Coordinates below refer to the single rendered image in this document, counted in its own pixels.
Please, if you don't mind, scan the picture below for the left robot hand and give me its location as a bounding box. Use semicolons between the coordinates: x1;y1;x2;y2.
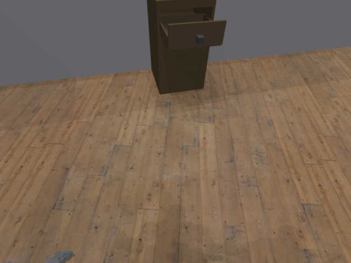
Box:
45;250;73;263

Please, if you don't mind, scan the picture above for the cabinet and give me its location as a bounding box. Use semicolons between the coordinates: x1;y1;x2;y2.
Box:
147;0;217;95

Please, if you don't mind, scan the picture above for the handle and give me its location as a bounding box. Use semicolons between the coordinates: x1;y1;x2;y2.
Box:
196;35;205;44

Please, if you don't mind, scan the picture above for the drawer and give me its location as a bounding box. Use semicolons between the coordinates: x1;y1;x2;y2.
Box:
160;13;227;50

